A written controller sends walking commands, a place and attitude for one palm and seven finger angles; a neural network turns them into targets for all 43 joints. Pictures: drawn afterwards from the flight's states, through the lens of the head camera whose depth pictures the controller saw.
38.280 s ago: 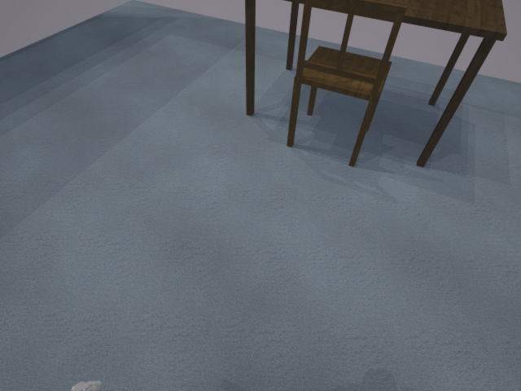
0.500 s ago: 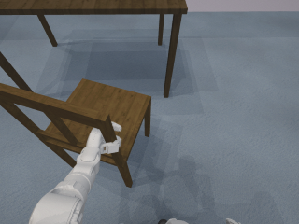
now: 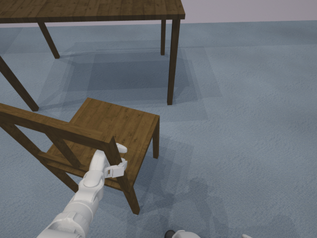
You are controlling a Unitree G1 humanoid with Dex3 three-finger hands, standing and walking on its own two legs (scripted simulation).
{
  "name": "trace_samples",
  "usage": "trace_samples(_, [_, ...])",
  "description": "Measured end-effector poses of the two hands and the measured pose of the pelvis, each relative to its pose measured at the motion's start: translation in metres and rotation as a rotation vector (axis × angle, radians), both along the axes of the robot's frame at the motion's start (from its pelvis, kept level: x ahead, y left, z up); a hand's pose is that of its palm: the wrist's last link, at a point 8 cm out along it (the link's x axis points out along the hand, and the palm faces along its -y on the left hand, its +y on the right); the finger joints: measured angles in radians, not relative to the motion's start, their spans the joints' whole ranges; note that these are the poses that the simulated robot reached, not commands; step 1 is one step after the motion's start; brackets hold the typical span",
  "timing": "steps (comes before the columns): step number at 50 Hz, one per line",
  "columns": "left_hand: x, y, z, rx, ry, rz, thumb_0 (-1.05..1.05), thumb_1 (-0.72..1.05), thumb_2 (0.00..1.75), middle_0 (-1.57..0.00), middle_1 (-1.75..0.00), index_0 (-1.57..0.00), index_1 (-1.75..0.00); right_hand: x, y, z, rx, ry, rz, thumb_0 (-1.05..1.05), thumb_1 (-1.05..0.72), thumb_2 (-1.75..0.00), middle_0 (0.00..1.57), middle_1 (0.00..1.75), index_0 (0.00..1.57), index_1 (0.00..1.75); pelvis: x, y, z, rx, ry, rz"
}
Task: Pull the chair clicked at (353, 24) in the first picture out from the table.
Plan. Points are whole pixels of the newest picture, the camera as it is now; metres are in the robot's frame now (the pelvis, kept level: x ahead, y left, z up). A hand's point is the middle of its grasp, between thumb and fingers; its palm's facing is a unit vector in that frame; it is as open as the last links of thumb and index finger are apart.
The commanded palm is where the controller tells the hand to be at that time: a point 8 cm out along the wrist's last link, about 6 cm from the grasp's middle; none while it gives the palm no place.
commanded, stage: stop walking, hand still on the chair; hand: left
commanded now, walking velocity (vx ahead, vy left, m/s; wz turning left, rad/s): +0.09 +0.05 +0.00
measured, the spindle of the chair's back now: (65, 150) +0.40 +0.31 -0.11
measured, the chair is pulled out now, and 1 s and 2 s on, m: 0.59 0.67 0.67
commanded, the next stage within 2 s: open the thumb and straighten the fingers in 0.96 s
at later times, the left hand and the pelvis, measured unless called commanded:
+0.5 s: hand (129, 188) +0.26 +0.08 -0.06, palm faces -0.10 -0.99 -0.11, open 6.1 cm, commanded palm +0.25 +0.13 -0.05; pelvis +0.04 +0.00 +0.02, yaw +1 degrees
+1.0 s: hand (129, 188) +0.26 +0.08 -0.06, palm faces -0.11 -0.99 -0.10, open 6.1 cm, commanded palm +0.25 +0.13 -0.05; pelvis +0.07 +0.00 +0.02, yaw +2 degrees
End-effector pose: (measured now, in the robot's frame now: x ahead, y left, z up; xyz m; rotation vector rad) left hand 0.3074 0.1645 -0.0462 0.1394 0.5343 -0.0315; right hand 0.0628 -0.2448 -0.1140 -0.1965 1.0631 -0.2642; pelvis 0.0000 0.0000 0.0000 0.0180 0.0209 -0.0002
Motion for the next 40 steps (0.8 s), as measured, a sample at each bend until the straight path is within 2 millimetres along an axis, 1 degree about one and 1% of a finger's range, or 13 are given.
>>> trace_samples(3, [-0.016,-0.006,0.0,0.001,0.005,0.009,0.17,0.56,0.77,-0.33,-1.19,-0.5,-1.45,0.007,0.0,0.003,0.012,-0.016,0.012,0.01,-0.91,-0.9,0.21,0.3,0.2,0.3,0.001,-0.005,0.003,-0.002,-0.003,0.003])
trace_samples(6, [-0.03,-0.013,0.0,-0.001,0.006,0.01,0.17,0.56,0.78,-0.33,-1.19,-0.5,-1.45,0.017,-0.003,0.007,0.009,-0.037,0.035,0.01,-0.91,-0.9,0.21,0.3,0.2,0.3,0.004,-0.008,0.007,-0.005,-0.006,0.009])
trace_samples(10, [-0.045,-0.021,0.0,-0.002,0.011,-0.003,0.17,0.56,0.78,-0.31,-1.21,-0.5,-1.45,0.037,-0.005,0.014,-0.002,-0.081,0.057,0.01,-0.91,-0.9,0.21,0.3,0.2,0.3,0.01,-0.008,0.009,-0.01,-0.013,0.013])
trace_samples(15, [-0.057,-0.028,0.001,-0.005,0.014,-0.017,0.16,0.57,0.78,-0.29,-1.24,-0.5,-1.45,0.065,-0.004,0.024,-0.008,-0.14,0.076,0.01,-0.91,-0.9,0.2,0.3,0.2,0.3,0.02,-0.007,0.012,-0.011,-0.012,0.013])
trace_samples(21, [-0.063,-0.03,0.001,-0.011,0.021,-0.026,0.16,0.58,0.78,-0.27,-1.26,-0.5,-1.45,0.096,0.005,0.032,0.004,-0.19,0.107,0.01,-0.91,-0.9,0.2,0.3,0.2,0.3,0.034,-0.005,0.015,-0.012,-0.008,0.019])
trace_samples(26, [-0.063,-0.03,0.001,-0.014,0.025,-0.029,0.16,0.58,0.78,-0.27,-1.27,-0.5,-1.45,0.114,0.014,0.034,0.018,-0.193,0.135,0.01,-0.91,-0.9,0.2,0.3,0.2,0.3,0.046,-0.003,0.016,-0.016,-0.002,0.026])
trace_samples(32, [-0.063,-0.03,0.001,-0.018,0.029,-0.033,0.16,0.58,0.78,-0.26,-1.27,-0.5,-1.45,0.126,0.02,0.032,0.026,-0.169,0.15,0.01,-0.91,-0.9,0.2,0.3,0.2,0.3,0.058,-0.001,0.017,-0.019,0.005,0.034])
trace_samples(40, [-0.063,-0.03,0.001,-0.021,0.035,-0.039,0.17,0.58,0.78,-0.24,-1.28,-0.5,-1.45,0.135,0.02,0.031,0.02,-0.143,0.153,0.01,-0.91,-0.9,0.21,0.3,0.2,0.3,0.069,0.002,0.018,-0.022,0.008,0.041])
